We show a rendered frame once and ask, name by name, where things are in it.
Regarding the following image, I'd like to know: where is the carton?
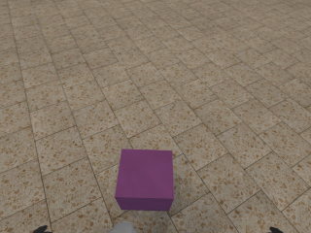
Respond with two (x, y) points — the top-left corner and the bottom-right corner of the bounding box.
(115, 149), (174, 212)

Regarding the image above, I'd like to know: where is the robot left thigh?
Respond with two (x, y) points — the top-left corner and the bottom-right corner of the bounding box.
(109, 222), (137, 233)

